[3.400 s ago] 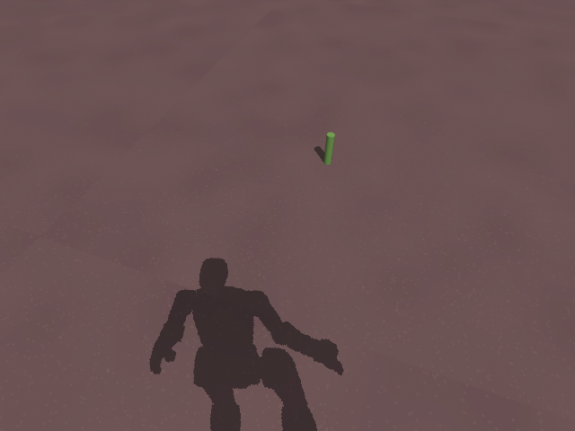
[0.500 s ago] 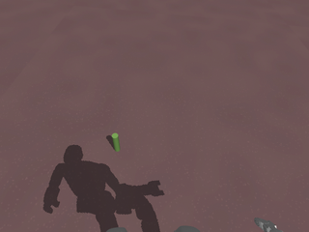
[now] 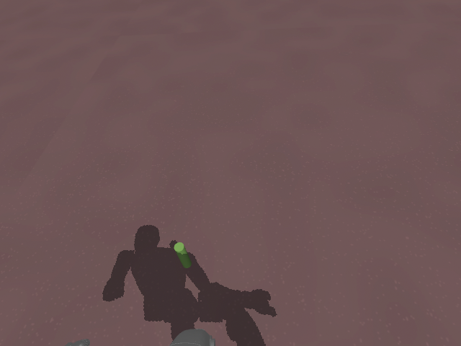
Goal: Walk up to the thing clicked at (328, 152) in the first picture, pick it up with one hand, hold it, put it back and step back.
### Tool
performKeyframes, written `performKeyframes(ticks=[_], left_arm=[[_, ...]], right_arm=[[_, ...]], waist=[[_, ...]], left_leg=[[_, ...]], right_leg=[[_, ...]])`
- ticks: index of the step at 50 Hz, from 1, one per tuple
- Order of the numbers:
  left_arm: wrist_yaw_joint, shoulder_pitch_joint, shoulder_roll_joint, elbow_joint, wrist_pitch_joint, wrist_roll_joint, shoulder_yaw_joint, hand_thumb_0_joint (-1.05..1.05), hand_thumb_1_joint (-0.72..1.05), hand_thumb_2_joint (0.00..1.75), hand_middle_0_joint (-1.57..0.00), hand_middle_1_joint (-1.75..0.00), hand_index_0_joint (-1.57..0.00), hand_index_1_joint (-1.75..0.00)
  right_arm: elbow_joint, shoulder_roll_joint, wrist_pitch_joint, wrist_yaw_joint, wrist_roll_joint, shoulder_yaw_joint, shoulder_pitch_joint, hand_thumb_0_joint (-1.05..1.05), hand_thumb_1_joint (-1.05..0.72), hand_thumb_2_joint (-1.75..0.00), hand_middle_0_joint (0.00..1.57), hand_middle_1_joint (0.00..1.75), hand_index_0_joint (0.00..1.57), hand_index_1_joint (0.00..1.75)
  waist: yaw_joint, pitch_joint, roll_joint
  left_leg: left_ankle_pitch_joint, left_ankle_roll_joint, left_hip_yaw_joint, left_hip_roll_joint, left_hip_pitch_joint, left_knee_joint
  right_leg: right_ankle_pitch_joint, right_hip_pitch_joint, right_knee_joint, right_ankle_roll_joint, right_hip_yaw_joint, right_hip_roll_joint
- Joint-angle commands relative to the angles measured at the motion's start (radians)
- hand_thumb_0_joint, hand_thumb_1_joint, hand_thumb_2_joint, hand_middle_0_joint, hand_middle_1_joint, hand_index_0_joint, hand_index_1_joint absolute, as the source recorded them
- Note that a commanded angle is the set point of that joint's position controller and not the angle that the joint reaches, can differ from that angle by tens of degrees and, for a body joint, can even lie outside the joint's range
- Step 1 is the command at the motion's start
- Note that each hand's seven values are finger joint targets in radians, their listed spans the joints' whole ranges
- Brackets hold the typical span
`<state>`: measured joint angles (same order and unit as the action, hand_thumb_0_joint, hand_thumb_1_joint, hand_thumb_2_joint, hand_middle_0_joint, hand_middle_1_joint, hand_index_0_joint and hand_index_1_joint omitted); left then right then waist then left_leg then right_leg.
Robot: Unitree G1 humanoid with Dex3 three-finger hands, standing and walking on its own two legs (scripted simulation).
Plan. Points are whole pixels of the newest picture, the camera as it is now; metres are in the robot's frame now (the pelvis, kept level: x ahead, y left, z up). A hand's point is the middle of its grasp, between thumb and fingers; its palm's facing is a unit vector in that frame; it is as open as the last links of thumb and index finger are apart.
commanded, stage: walk up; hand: left
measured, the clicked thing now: (183, 255) +0.55 +0.27 -0.68
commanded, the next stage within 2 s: none
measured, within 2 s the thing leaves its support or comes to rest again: neither
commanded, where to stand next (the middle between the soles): +0.27 +0.03 m, yaw +0 degrees
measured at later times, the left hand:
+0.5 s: hand (95, 302) +0.22 +0.32 -0.15, palm faces -0.08 -0.93 -0.37, open 7.4 cm
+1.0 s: hand (127, 259) +0.32 +0.28 -0.15, palm faces -0.02 -0.95 -0.33, open 7.4 cm
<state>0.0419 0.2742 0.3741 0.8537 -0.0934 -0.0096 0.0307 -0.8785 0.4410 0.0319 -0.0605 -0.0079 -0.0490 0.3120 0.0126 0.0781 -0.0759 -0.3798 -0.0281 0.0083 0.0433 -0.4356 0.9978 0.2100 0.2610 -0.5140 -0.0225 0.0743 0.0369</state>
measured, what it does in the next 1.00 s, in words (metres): walks ahead: left foot, then right foot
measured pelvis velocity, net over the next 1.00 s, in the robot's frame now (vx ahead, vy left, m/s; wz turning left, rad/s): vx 0.21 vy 0.03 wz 0.00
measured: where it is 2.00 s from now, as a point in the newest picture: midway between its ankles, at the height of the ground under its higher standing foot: (238, 343)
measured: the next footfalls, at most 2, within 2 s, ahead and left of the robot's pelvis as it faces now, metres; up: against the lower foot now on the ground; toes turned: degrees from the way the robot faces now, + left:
left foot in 0.22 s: +0.24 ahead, +0.17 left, +0.00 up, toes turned +2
right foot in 0.58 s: +0.31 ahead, -0.10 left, +0.00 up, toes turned -3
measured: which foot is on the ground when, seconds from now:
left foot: up 0.00-0.20, down 0.22-1.00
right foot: down 0.00-0.24, up 0.26-0.56, down 0.58-1.00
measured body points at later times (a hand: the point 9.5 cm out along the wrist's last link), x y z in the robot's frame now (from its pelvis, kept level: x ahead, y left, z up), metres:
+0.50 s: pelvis +0.16 +0.04 +0.00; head +0.19 +0.06 +0.44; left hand +0.23 +0.37 -0.12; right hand +0.20 -0.28 -0.11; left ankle +0.17 +0.17 -0.73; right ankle +0.25 -0.10 -0.70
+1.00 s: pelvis +0.21 +0.03 +0.00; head +0.23 +0.03 +0.45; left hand +0.32 +0.32 -0.13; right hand +0.29 -0.27 -0.13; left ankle +0.20 +0.16 -0.73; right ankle +0.27 -0.09 -0.73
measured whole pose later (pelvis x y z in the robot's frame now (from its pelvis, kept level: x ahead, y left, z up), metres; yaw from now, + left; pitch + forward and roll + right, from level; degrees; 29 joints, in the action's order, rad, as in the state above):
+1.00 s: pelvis +0.21 +0.03 +0.00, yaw +0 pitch -2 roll +1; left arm 0.01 0.06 0.34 1.07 -0.02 0.00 -0.01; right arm -1.09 0.37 0.03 -0.01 0.00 0.01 0.14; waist 0.00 0.07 0.01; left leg -0.30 0.02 -0.03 0.02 -0.17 0.51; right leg 0.18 0.30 -0.51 0.01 0.04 0.05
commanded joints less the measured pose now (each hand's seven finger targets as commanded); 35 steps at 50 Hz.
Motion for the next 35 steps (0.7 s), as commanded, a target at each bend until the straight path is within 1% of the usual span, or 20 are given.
performKeyframes(ticks=[1, 5, 8, 10, 11, 12, 13, 15, 17, 19, 21, 24, 25, 27, 28, 29, 30, 31, 32, 35], left_arm=[[-0.022, 0.053, 0.312, -0.068, -0.024, 0.001, 0.1, 0.0, 0.9, 0.9, -0.2, -0.3, -0.2, -0.3], [-0.018, 0.052, 0.327, -0.08, -0.02, -0.001, 0.1, 0.0, 0.9, 0.9, -0.2, -0.3, -0.2, -0.3], [-0.016, -0.01, 0.322, -0.09, -0.009, 0.001, 0.091, 0.0, 0.9, 0.9, -0.2, -0.3, -0.2, -0.3], [-0.016, 0.026, 0.256, -0.087, 0.001, -0.009, 0.063, 0.0, 0.9, 0.9, -0.2, -0.3, -0.2, -0.3], [-0.014, 0.058, 0.178, -0.093, 0.001, -0.001, 0.04, 0.0, 0.9, 0.9, -0.2, -0.3, -0.2, -0.3], [-0.024, 0.066, 0.209, -0.08, 0.007, 0.007, 0.049, 0.0, 0.9, 0.9, -0.2, -0.3, -0.2, -0.3], [-0.035, 0.039, 0.287, -0.064, 0.011, 0.002, 0.062, 0.0, 0.9, 0.9, -0.2, -0.3, -0.2, -0.3], [-0.029, 0.079, 0.281, -0.022, 0.013, 0.016, 0.063, 0.0, 0.9, 0.9, -0.2, -0.3, -0.2, -0.3], [-0.018, 0.122, 0.274, 0.008, 0.014, 0.012, 0.067, 0.0, 0.9, 0.9, -0.2, -0.3, -0.2, -0.3], [-0.008, 0.095, 0.251, 0.005, 0.024, 0.005, 0.066, 0.0, 0.9, 0.9, -0.2, -0.3, -0.2, -0.3], [-0.012, 0.07, 0.22, -0.003, 0.029, 0.003, 0.058, 0.0, 0.9, 0.9, -0.2, -0.3, -0.2, -0.3], [-0.028, 0.039, 0.188, 0.01, 0.033, 0.007, 0.054, 0.0, 0.9, 0.9, -0.2, -0.3, -0.2, -0.3], [-0.035, 0.046, 0.182, 0.021, 0.033, 0.009, 0.054, 0.0, 0.9, 0.9, -0.2, -0.3, -0.2, -0.3], [-0.044, 0.06, 0.188, 0.042, 0.026, 0.008, 0.056, 0.0, 0.9, 0.9, -0.2, -0.3, -0.2, -0.3], [-0.049, 0.056, 0.224, 0.046, 0.021, 0.002, 0.062, 0.0, 0.9, 0.9, -0.2, -0.3, -0.2, -0.3], [-0.054, 0.048, 0.28, 0.04, 0.016, -0.004, 0.076, 0.0, 0.9, 0.9, -0.2, -0.3, -0.2, -0.3], [-0.054, 0.001, 0.31, 0.017, 0.014, 0.007, 0.072, 0.0, 0.9, 0.9, -0.2, -0.3, -0.2, -0.3], [-0.055, -0.044, 0.32, 0.018, 0.022, 0.009, 0.066, 0.0, 0.9, 0.9, -0.2, -0.3, -0.2, -0.3], [-0.056, -0.055, 0.294, 0.021, 0.028, 0.006, 0.059, 0.0, 0.9, 0.9, -0.2, -0.3, -0.2, -0.3], [-0.06, -0.143, 0.27, 0.026, 0.043, -0.005, 0.046, 0.0, 0.9, 0.9, -0.2, -0.3, -0.2, -0.3]], right_arm=[[0.068, 0.157, 0.015, -0.007, -0.013, -0.061, 0.023, 0.0, -0.9, -0.9, 0.2, 0.3, 0.2, 0.3], [0.087, 0.154, 0.029, -0.017, -0.016, -0.067, -0.04, 0.0, -0.9, -0.9, 0.2, 0.3, 0.2, 0.3], [0.058, 0.167, 0.04, -0.015, -0.016, -0.08, 0.024, 0.0, -0.9, -0.9, 0.2, 0.3, 0.2, 0.3], [0.022, 0.212, 0.05, 0.002, -0.02, -0.101, 0.141, 0.0, -0.9, -0.9, 0.2, 0.3, 0.2, 0.3], [0.022, 0.291, 0.058, 0.015, -0.03, -0.121, 0.21, 0.0, -0.9, -0.9, 0.2, 0.3, 0.2, 0.3], [0.059, 0.342, 0.062, 0.019, -0.015, -0.126, 0.185, 0.0, -0.9, -0.9, 0.2, 0.3, 0.2, 0.3], [0.067, 0.339, 0.056, 0.019, 0.009, -0.126, 0.137, 0.0, -0.9, -0.9, 0.2, 0.3, 0.2, 0.3], [0.087, 0.263, 0.059, 0.029, 0.005, -0.094, 0.05, 0.0, -0.9, -0.9, 0.2, 0.3, 0.2, 0.3], [0.085, 0.245, 0.065, 0.033, 0.004, -0.085, 0.028, 0.0, -0.9, -0.9, 0.2, 0.3, 0.2, 0.3], [0.092, 0.24, 0.064, 0.036, -0.004, -0.08, 0.022, 0.0, -0.9, -0.9, 0.2, 0.3, 0.2, 0.3], [0.096, 0.231, 0.059, 0.044, -0.003, -0.071, 0.01, 0.0, -0.9, -0.9, 0.2, 0.3, 0.2, 0.3], [0.092, 0.204, 0.046, 0.053, 0.004, -0.052, -0.009, 0.0, -0.9, -0.9, 0.2, 0.3, 0.2, 0.3], [0.088, 0.199, 0.039, 0.057, 0.01, -0.049, -0.023, 0.0, -0.9, -0.9, 0.2, 0.3, 0.2, 0.3], [0.086, 0.181, 0.023, 0.061, 0.023, -0.039, -0.053, 0.0, -0.9, -0.9, 0.2, 0.3, 0.2, 0.3], [0.087, 0.139, 0.017, 0.063, 0.03, -0.024, -0.053, 0.0, -0.9, -0.9, 0.2, 0.3, 0.2, 0.3], [0.088, 0.101, 0.015, 0.064, 0.031, -0.008, -0.027, 0.0, -0.9, -0.9, 0.2, 0.3, 0.2, 0.3], [0.068, 0.075, 0.001, 0.068, 0.031, 0.003, 0.021, 0.0, -0.9, -0.9, 0.2, 0.3, 0.2, 0.3], [0.034, 0.142, -0.013, 0.082, 0.024, -0.021, -0.015, 0.0, -0.9, -0.9, 0.2, 0.3, 0.2, 0.3], [0.016, 0.15, -0.016, 0.082, 0.024, -0.02, -0.03, 0.0, -0.9, -0.9, 0.2, 0.3, 0.2, 0.3], [-0.06, 0.149, -0.006, 0.077, 0.027, -0.018, 0.02, 0.0, -0.9, -0.9, 0.2, 0.3, 0.2, 0.3]], waist=[[0.021, -0.017, 0.24], [0.027, -0.019, 0.234], [-0.042, -0.03, 0.176], [-0.103, -0.077, 0.018], [-0.126, -0.093, -0.237], [-0.112, -0.059, -0.212], [-0.088, -0.012, -0.077], [-0.034, 0.023, -0.012], [-0.016, 0.002, -0.083], [-0.026, -0.003, -0.104], [-0.021, -0.009, -0.1], [-0.014, -0.051, -0.086], [-0.004, -0.074, -0.082], [0.019, -0.115, -0.03], [0.03, -0.131, 0.047], [0.022, -0.163, 0.193], [0.0, -0.181, 0.244], [0.008, -0.152, 0.239], [0.009, -0.137, 0.232], [-0.036, -0.127, 0.288]], left_leg=[[0.054, 0.028, -0.009, 0.046, -0.085, -0.169], [0.138, 0.025, -0.038, 0.044, 0.003, -0.314], [0.184, 0.012, -0.08, 0.016, 0.21, -0.401], [0.03, -0.014, -0.053, -0.012, 0.434, -0.456], [-0.202, -0.09, 0.299, 0.193, 0.491, -0.639], [-0.289, -0.194, 0.672, 0.383, 0.441, -0.804], [-0.245, -0.25, 0.646, 0.405, 0.342, -0.777], [-0.074, -0.206, 0.392, 0.298, 0.278, -0.745], [0.08, -0.187, 0.23, 0.248, 0.239, -0.709], [0.155, -0.191, 0.166, 0.223, 0.21, -0.71], [0.372, -0.206, 0.108, 0.228, 0.213, -0.657], [0.736, -0.169, 0.035, 0.204, 0.169, -0.529], [0.748, -0.157, 0.021, 0.196, 0.174, -0.487], [0.587, -0.106, -0.006, 0.144, 0.145, -0.367], [0.436, -0.064, -0.025, 0.103, 0.103, -0.301], [0.212, -0.027, -0.059, 0.05, 0.02, -0.192], [-0.15, 0.005, -0.029, -0.024, 0.026, -0.114], [-0.275, -0.003, -0.006, -0.008, 0.055, -0.076], [-0.28, -0.005, 0.021, 0.0, 0.045, -0.091], [-0.084, -0.001, -0.008, 0.001, 0.124, -0.276]], right_leg=[[0.122, -0.054, 0.265, -0.212, -0.225, 0.233], [0.207, -0.005, 0.24, -0.194, -0.205, 0.232], [0.276, 0.131, 0.14, -0.155, -0.151, 0.205], [0.21, 0.265, -0.134, -0.113, -0.086, 0.132], [0.171, 0.385, -0.491, -0.046, 0.013, 0.022], [0.322, 0.499, -0.621, -0.028, -0.046, -0.072], [0.315, 0.478, -0.673, -0.036, -0.136, -0.001], [0.201, 0.412, -0.621, -0.027, -0.167, 0.048], [0.147, 0.335, -0.503, -0.012, -0.119, 0.081], [0.142, 0.277, -0.423, 0.009, -0.088, 0.066], [0.111, 0.248, -0.325, 0.012, -0.067, 0.064], [0.011, 0.106, -0.231, 0.005, -0.021, 0.018], [-0.018, 0.076, -0.203, 0.0, -0.013, 0.004], [-0.15, -0.057, -0.044, -0.018, -0.006, -0.026], [-0.229, -0.124, -0.004, -0.037, -0.047, 0.001], [-0.343, -0.19, 0.032, -0.072, -0.228, 0.147], [-0.31, -0.124, 0.119, -0.191, -0.494, 0.34], [-0.207, -0.05, 0.12, -0.256, -0.529, 0.355], [-0.18, -0.045, 0.115, -0.241, -0.479, 0.318], [-0.121, 0.026, 0.069, -0.156, -0.319, 0.223]])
